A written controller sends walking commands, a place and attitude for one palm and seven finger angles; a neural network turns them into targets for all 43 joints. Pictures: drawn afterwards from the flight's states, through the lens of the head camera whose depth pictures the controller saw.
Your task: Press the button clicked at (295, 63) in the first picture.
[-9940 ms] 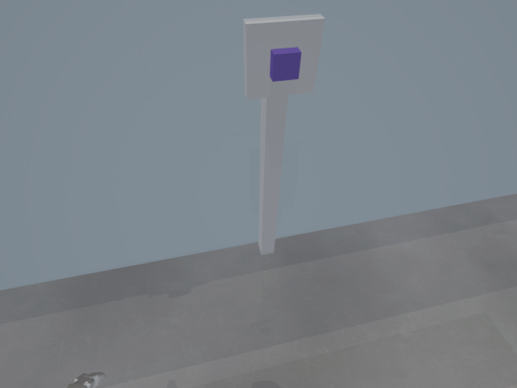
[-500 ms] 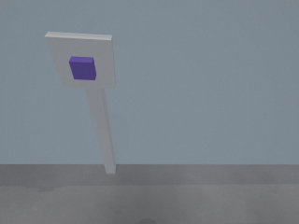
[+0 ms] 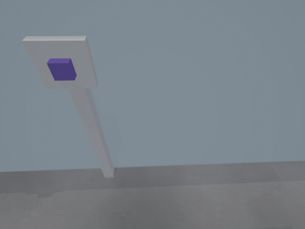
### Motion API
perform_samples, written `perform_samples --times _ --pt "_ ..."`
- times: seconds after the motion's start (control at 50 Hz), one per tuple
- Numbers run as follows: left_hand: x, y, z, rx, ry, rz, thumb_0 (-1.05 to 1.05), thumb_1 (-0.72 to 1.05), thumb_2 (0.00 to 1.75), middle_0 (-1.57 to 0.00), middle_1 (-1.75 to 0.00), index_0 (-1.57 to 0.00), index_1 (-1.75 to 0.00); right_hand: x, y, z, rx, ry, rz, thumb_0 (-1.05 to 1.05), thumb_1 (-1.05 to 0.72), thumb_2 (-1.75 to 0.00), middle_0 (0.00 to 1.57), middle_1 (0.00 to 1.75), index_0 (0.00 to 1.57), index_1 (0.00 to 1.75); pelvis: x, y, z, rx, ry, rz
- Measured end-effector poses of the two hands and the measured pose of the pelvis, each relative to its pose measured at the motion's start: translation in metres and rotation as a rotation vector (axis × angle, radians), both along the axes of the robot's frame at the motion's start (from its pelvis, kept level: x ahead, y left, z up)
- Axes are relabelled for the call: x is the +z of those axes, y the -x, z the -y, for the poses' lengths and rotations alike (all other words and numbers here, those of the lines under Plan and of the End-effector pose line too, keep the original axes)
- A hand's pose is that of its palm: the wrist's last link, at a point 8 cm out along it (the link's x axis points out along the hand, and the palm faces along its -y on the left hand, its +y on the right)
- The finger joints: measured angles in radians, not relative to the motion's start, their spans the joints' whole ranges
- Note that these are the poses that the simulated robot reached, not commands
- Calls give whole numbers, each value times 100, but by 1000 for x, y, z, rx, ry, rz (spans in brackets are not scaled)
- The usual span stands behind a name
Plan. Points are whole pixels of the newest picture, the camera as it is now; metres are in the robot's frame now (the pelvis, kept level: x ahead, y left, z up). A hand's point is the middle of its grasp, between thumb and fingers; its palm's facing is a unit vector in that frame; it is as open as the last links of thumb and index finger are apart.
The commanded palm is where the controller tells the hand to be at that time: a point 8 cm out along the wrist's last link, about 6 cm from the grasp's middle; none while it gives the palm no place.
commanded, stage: come to a stop and stand still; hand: left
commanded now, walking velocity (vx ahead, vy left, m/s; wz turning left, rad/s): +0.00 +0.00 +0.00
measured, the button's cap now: (62, 69) +0.54 +0.32 +0.14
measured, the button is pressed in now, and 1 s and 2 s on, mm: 0 0 0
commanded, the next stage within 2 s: look again from close up in 0.90 s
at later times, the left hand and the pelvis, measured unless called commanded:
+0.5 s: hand out of the picture -0.05 +0.17 -0.18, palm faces +0.06 -0.99 -0.12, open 7.4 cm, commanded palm none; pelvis -0.02 +0.02 +0.00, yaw -1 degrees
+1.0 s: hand out of the picture -0.02 +0.20 -0.17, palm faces +0.03 -0.99 -0.16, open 7.4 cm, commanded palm none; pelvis +0.00 +0.04 +0.00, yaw -2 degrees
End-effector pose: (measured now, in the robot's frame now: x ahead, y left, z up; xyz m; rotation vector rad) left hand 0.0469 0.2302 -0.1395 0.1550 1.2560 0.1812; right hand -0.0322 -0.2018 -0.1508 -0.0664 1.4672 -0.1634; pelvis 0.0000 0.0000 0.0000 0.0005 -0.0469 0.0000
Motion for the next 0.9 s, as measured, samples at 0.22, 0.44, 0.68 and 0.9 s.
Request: perform_samples --times 0.22,0.44,0.68,0.9 --pt "-5 72 11 33 46 -148 0 92 90 -20 -30 -20 -30 4 20 -4 2 2 -10 0 -91 -89 20 30 19 30 3 13 -4 -9 2 4" --pt "-10 102 17 51 103 -211 0 91 90 -20 -30 -20 -30 8 35 -25 -6 5 -33 0 -91 -89 20 30 19 30 4 17 -19 -13 2 -8" --pt "-9 89 -3 28 88 -181 0 91 90 -20 -30 -20 -30 6 24 -52 -17 -19 5 0 -91 -89 20 30 19 30 4 14 -36 -20 -2 -12" --pt "-6 76 -17 13 63 -164 0 91 90 -20 -30 -20 -30 6 5 -52 -11 -12 39 0 -91 -89 20 30 19 30 4 7 -43 -24 -4 -12"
